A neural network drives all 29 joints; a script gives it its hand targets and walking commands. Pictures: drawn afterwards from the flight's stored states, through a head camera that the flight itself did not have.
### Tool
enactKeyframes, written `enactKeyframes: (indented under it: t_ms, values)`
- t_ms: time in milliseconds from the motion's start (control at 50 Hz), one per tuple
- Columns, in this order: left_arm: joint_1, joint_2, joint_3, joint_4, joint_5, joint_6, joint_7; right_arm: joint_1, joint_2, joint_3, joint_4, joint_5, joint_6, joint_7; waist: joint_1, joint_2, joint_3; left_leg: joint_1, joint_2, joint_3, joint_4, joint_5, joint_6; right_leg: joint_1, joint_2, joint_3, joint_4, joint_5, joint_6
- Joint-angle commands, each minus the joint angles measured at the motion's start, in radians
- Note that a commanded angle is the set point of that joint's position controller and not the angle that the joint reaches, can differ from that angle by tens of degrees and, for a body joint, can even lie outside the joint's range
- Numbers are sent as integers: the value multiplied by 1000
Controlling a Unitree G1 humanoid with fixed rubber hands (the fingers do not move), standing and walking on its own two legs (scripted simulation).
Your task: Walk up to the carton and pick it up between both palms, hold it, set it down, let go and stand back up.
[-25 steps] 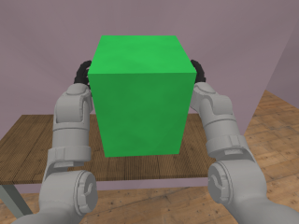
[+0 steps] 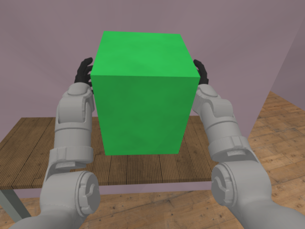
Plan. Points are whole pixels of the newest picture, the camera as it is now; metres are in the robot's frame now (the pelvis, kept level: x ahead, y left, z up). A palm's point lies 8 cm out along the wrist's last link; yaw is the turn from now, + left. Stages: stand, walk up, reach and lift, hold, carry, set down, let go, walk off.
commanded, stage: set down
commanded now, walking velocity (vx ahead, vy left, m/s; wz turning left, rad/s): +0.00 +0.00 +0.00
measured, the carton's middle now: (142, 94) +0.40 +0.00 +0.23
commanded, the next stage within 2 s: none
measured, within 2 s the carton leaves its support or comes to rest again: neither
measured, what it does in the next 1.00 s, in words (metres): stands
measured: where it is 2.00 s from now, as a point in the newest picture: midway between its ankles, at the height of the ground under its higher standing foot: outside the picture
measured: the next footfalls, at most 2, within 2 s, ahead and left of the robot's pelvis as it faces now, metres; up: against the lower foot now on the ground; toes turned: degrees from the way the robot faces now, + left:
none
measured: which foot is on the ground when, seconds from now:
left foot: down 0.00-1.00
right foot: down 0.00-1.00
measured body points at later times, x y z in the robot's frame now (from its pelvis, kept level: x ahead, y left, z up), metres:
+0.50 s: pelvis +0.02 +0.00 +0.00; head -0.02 +0.00 +0.45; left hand +0.42 +0.14 +0.22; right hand +0.43 -0.15 +0.20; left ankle +0.01 +0.12 -0.75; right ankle +0.04 -0.14 -0.75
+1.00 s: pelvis +0.03 +0.00 +0.00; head +0.00 +0.00 +0.45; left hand +0.43 +0.15 +0.19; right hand +0.45 -0.14 +0.17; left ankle +0.01 +0.12 -0.75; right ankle +0.04 -0.14 -0.75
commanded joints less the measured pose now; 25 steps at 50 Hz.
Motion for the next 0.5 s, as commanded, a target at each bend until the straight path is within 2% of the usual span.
enactKeyframes:
  t_ms: [0,20,40,60,80,100,120,140,160,180,200,220,240,260,280,300,320,340,360,380,400,420,460,480]
  values:
    - [-864,-600,-317,6,-59,-143,-165,-928,618,259,-275,-12,-191,174,8,-26,-339,29,-97,-53,-111,61,0,211,54,-138,-42,-3,10]
    - [-852,-554,-268,7,-25,-159,-162,-909,629,266,-252,-24,-208,173,37,-3,-323,57,-98,-43,-97,95,-2,217,48,-137,-51,3,7]
    - [-829,-546,-271,45,-14,-165,-157,-869,603,240,-186,-43,-218,183,5,19,-270,64,-93,-52,-108,82,-5,196,44,-145,-67,-7,9]
    - [-790,-545,-255,42,8,-173,-166,-855,590,218,-186,-65,-252,186,21,-6,-265,78,-94,-38,-102,95,-14,201,51,-156,-62,-12,10]
    - [-764,-540,-256,53,11,-181,-161,-835,580,235,-200,-59,-273,192,36,-6,-240,62,-103,-32,-103,105,-6,203,45,-157,-59,9,11]
    - [-753,-556,-279,42,0,-188,-156,-833,571,240,-212,-65,-286,193,18,-10,-254,82,-99,-43,-93,128,-8,207,52,-167,-66,25,18]
    - [-734,-555,-293,4,-1,-200,-148,-826,596,293,-248,-45,-306,192,53,-25,-287,91,-102,-33,-82,189,-6,212,54,-176,-51,75,17]
    - [-739,-568,-328,-44,-18,-217,-139,-819,597,320,-253,-30,-320,189,36,-24,-366,141,-103,-34,-64,254,-20,252,55,-164,-48,170,21]
    - [-657,-590,-359,-49,-29,-219,-135,-800,586,363,-277,-8,-328,187,50,-36,-379,142,-102,-37,-47,325,-22,281,56,-160,-41,233,21]
    - [-630,-585,-362,-35,-24,-218,-137,-745,565,346,-237,-13,-324,180,26,-3,-352,142,-104,-39,-50,317,-28,284,52,-158,-49,239,21]
    - [-609,-609,-394,-84,-30,-215,-130,-773,571,395,-301,0,-335,178,31,-11,-394,157,-109,-40,-37,383,-34,306,63,-167,-41,285,19]
    - [-583,-596,-391,-75,-32,-216,-127,-751,557,405,-290,10,-334,177,33,-29,-393,178,-109,-46,-31,410,-34,299,69,-167,-40,305,24]
    - [-646,-601,-402,-112,-35,-233,-122,-777,585,419,-312,13,-345,178,38,-24,-431,180,-107,-47,-25,409,-33,297,67,-158,-40,310,15]
    - [-624,-624,-431,-143,-54,-243,-120,-747,560,428,-321,11,-353,178,28,-10,-430,191,-107,-49,-17,433,-44,293,73,-167,-36,309,14]
    - [-642,-607,-435,-157,-41,-244,-107,-780,572,435,-344,15,-368,183,48,11,-459,226,-100,-48,-3,472,-43,284,71,-176,-30,334,6]
    - [-633,-638,-467,-170,-68,-248,-96,-790,576,463,-347,37,-366,184,67,-9,-497,224,-93,-49,3,503,-44,282,78,-160,-28,342,2]
    - [-599,-632,-470,-154,-66,-241,-89,-770,552,452,-358,24,-365,183,41,-10,-451,226,-96,-55,9,513,-49,257,78,-172,-33,328,3]
    - [-561,-647,-472,-158,-65,-235,-88,-745,560,470,-343,35,-358,185,60,4,-445,237,-94,-45,11,531,-49,276,76,-165,-38,334,-2]
    - [-596,-663,-489,-177,-78,-238,-84,-764,553,486,-389,42,-362,187,59,-4,-478,252,-94,-49,18,537,-50,272,81,-160,-31,350,-2]
    - [-588,-632,-486,-167,-63,-236,-83,-742,562,488,-368,40,-358,181,58,16,-452,255,-97,-49,21,529,-54,264,76,-151,-39,341,-6]
    - [-569,-664,-492,-216,-61,-240,-76,-743,572,504,-378,42,-368,186,77,-5,-479,240,-94,-44,21,561,-58,279,85,-155,-22,367,-14]
    - [-578,-650,-497,-216,-71,-244,-73,-729,561,497,-362,41,-362,184,59,16,-459,237,-95,-49,23,580,-61,280,81,-153,-23,398,-13]
    - [-529,-634,-493,-184,-55,-224,-76,-725,558,490,-358,40,-355,185,58,1,-423,232,-97,-48,20,513,-58,266,80,-151,-31,359,-6]
    - [-551,-656,-506,-176,-73,-231,-76,-732,544,476,-350,33,-364,188,55,-1,-411,225,-94,-49,11,497,-53,239,81,-165,-35,325,-8]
